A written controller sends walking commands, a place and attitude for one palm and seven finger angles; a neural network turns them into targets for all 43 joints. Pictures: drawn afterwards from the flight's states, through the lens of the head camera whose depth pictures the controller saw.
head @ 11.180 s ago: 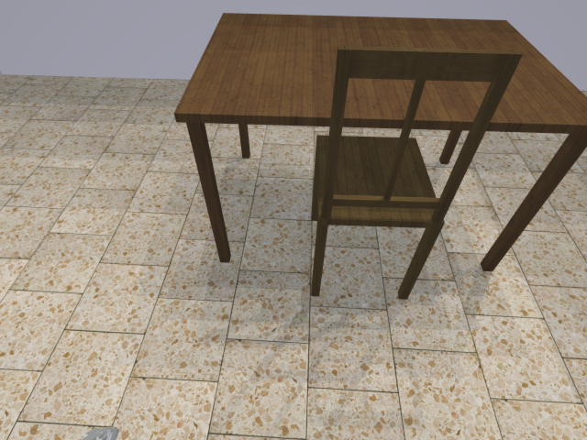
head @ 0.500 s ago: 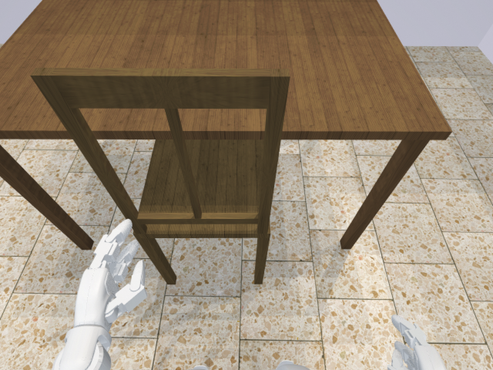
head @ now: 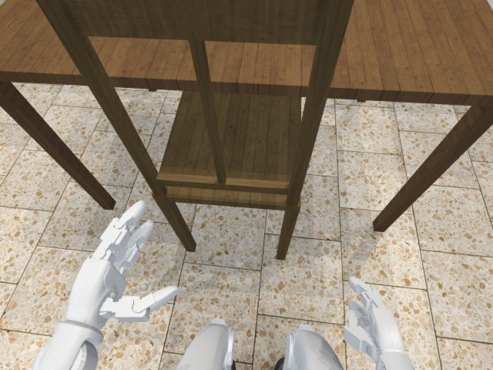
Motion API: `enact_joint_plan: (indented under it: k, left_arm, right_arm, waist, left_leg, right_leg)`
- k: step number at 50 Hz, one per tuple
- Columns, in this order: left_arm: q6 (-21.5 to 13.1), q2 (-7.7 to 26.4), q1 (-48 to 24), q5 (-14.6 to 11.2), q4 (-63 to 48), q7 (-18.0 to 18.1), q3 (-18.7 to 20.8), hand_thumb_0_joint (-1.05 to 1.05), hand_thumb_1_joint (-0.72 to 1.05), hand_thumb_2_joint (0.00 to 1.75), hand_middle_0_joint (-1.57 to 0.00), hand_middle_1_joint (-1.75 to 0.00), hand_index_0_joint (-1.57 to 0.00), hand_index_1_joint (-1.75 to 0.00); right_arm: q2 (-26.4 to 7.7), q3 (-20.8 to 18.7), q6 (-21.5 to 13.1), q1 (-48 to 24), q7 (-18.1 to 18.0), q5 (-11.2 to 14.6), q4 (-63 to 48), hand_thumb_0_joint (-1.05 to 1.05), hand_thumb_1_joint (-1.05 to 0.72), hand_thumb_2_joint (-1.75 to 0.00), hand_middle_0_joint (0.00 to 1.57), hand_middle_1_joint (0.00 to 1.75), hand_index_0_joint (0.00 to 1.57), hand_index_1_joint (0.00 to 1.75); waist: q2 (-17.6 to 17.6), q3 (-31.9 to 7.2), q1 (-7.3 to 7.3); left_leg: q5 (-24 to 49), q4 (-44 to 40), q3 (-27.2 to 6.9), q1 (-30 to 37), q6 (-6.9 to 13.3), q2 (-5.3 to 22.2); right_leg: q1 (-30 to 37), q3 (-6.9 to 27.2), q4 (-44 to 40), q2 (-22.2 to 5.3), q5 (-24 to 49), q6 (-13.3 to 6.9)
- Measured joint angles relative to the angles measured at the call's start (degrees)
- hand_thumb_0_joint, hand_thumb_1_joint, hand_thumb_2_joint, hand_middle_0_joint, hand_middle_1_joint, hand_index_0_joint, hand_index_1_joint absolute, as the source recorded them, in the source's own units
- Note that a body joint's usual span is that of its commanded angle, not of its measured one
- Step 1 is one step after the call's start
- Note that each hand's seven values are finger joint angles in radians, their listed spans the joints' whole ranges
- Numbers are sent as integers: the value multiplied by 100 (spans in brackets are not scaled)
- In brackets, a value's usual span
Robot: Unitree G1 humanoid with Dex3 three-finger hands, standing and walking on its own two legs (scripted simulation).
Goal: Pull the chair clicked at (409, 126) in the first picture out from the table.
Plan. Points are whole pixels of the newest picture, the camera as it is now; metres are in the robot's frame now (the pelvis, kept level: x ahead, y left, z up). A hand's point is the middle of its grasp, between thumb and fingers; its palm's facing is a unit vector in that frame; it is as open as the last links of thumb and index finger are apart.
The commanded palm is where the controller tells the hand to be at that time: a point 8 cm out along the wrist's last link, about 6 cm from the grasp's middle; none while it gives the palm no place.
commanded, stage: raise the hand toward the chair's back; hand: left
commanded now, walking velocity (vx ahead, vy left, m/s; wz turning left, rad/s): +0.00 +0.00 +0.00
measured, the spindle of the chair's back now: (212, 129) +0.50 +0.10 +0.05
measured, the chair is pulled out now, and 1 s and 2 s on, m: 0.00 0.00 0.00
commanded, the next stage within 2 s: aim the fingers beside a spindle in 1.32 s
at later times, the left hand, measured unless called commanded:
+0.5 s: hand (98, 275) +0.23 +0.21 +0.07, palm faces +0.01 -1.00 -0.08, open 16.3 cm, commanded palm +0.21 +0.27 +0.06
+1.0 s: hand (88, 265) +0.25 +0.23 +0.06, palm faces -0.05 -1.00 -0.07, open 16.9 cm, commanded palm +0.22 +0.29 +0.07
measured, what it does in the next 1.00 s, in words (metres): stands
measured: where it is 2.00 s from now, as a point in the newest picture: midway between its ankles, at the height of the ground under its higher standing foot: outside the picture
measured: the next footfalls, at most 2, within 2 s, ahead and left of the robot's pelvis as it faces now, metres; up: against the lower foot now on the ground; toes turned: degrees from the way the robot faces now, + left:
none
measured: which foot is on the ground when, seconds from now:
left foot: down 0.00-1.00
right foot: down 0.00-1.00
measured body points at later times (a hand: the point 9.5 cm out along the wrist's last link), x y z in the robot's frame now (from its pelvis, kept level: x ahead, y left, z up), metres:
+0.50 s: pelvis +0.00 +0.02 +0.02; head +0.08 +0.03 +0.46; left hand +0.23 +0.27 +0.07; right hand +0.19 -0.22 -0.05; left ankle +0.02 +0.11 -0.64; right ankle +0.02 -0.08 -0.64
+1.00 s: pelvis +0.00 +0.03 +0.03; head +0.09 +0.04 +0.47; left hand +0.24 +0.29 +0.07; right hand +0.17 -0.22 -0.06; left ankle +0.02 +0.11 -0.64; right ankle +0.02 -0.08 -0.64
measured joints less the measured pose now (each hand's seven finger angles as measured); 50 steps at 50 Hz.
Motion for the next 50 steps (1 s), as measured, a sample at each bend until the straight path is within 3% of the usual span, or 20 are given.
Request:
enact_joint_plan:
  k: [2,4,8,11,13,20,25,29,34,42,50]
  left_arm:
    - [268,-6,110,-40,53,147,108,0,15,57,-12,-19,-13,-18]
    - [288,6,289,-64,18,343,199,0,10,55,-12,-18,-13,-17]
    - [-265,76,556,-56,-112,630,292,0,1,51,-11,-16,-12,-16]
    - [-685,127,522,-39,-78,640,256,0,-6,48,-10,-15,-11,-14]
    - [-772,149,426,-26,14,566,202,0,-11,46,-9,-15,-10,-14]
    - [-370,290,220,34,153,504,147,-1,-27,39,-8,-12,-9,-11]
    - [-430,299,161,-55,85,623,331,-1,-38,34,-7,-10,-8,-9]
    - [-391,302,-23,-56,320,482,382,-1,-44,32,-6,-9,-7,-9]
    - [-140,371,-189,-50,534,231,326,-1,-48,30,-6,-9,-7,-8]
    - [-324,481,-349,-123,445,284,616,-1,-49,30,-6,-9,-7,-8]
    - [-55,500,-383,-217,696,45,592,-1,-50,30,-6,-8,-6,-8]
  right_arm:
    - [-40,-80,72,192,-27,17,-12,1,-90,-90,20,30,20,30]
    - [-130,-183,70,379,-38,8,-27,2,-90,-90,20,30,20,30]
    - [-377,-363,-80,593,-27,-36,41,2,-91,-90,20,30,20,30]
    - [-562,-423,-190,579,-13,-55,115,2,-91,-90,20,30,20,30]
    - [-633,-433,-228,511,-20,-50,134,2,-91,-90,20,30,20,30]
    - [-511,-353,-255,281,-55,-37,-25,2,-91,-90,19,30,20,30]
    - [-361,-210,-267,247,7,-67,-79,1,-91,-90,19,30,20,30]
    - [-348,-68,-242,212,25,-58,-97,1,-91,-90,20,30,20,30]
    - [-375,22,-255,218,-24,-58,-121,1,-90,-90,20,30,20,30]
    - [-451,-55,-290,373,-15,-86,45,1,-90,-90,20,30,20,30]
    - [-549,-115,-290,487,-38,-41,88,1,-91,-90,20,30,20,30]
  waist:
    - [-21,-23,-88]
    - [-45,-46,-141]
    - [-100,-61,-184]
    - [-109,-52,-211]
    - [-117,-45,-233]
    - [-137,-20,-275]
    - [-101,-79,-199]
    - [-47,-87,-136]
    - [-37,-9,-117]
    - [-45,17,-132]
    - [-16,-4,-211]
  left_leg:
    - [47,-170,66,144,23,8]
    - [83,-306,103,263,43,14]
    - [117,-397,97,334,74,10]
    - [110,-320,55,252,96,-8]
    - [101,-261,42,195,112,-17]
    - [145,-340,47,300,147,-18]
    - [214,-513,26,481,165,-37]
    - [239,-543,2,515,193,-62]
    - [253,-545,-4,522,212,-69]
    - [291,-640,-8,585,213,-73]
    - [333,-765,18,663,223,-65]
  right_leg:
    - [112,71,-147,13,58,29]
    - [216,114,-280,26,109,47]
    - [310,112,-408,28,160,73]
    - [269,68,-378,9,159,92]
    - [229,53,-341,-1,155,106]
    - [355,60,-467,3,227,146]
    - [563,47,-673,-7,305,177]
    - [623,23,-729,-28,330,202]
    - [646,17,-756,-34,353,221]
    - [721,18,-872,-32,403,238]
    - [785,50,-994,-19,454,248]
